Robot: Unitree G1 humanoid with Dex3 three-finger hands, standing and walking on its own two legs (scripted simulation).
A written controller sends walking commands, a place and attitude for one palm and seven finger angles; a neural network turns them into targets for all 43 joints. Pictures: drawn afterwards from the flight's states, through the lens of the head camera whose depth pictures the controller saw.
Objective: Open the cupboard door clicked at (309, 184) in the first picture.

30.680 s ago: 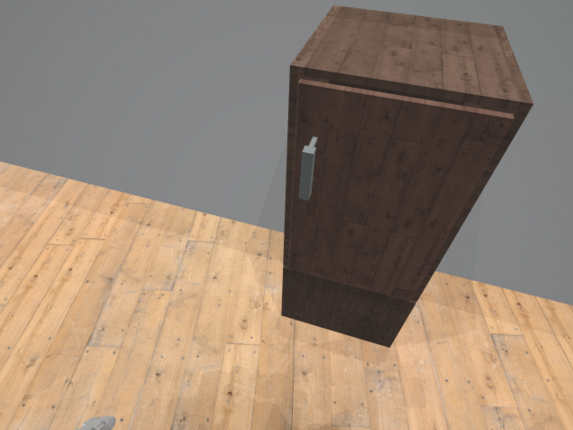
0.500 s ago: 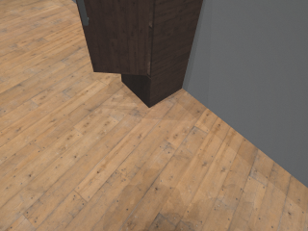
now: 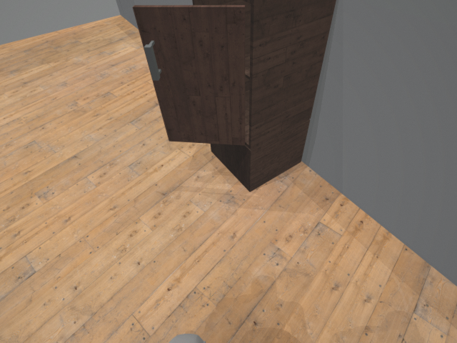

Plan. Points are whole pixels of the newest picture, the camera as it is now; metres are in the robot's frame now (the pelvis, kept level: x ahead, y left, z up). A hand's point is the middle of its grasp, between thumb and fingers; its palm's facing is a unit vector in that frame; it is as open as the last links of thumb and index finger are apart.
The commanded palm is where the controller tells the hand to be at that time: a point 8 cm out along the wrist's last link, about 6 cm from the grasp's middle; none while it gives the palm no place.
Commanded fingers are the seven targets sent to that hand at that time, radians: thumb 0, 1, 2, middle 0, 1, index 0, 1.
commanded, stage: take the last steps up to it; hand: left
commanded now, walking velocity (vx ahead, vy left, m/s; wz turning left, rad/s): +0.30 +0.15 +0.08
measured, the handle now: (154, 60) +1.02 +0.35 +0.01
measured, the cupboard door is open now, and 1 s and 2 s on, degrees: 48 48 48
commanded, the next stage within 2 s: come to a stop and stand still in 1.00 s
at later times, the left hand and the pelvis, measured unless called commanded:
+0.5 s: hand out of the picture +0.16 +0.30 -0.19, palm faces +0.10 -0.98 -0.19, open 7.4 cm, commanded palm none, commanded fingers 0.00 0.90 0.90 -0.20 -0.30 -0.20 -0.30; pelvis +0.17 +0.11 -0.01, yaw +1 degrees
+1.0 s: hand (125, 242) +0.37 +0.31 -0.17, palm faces +0.03 -0.98 -0.21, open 7.2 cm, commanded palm none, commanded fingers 0.00 0.90 0.90 -0.20 -0.30 -0.20 -0.30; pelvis +0.34 +0.12 +0.00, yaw -1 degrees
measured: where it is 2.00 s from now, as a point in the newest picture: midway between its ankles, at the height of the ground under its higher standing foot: (219, 308)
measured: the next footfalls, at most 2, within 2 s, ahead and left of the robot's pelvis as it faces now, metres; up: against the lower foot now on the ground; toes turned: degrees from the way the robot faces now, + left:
left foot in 0.32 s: +0.25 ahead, +0.20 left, +0.00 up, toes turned +10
right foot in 0.78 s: +0.34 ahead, +0.00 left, +0.00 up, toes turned -8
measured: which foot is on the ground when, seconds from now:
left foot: up 0.00-0.30, down 0.32-0.78, up 0.80-1.00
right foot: down 0.00-0.32, up 0.34-0.76, down 0.78-1.00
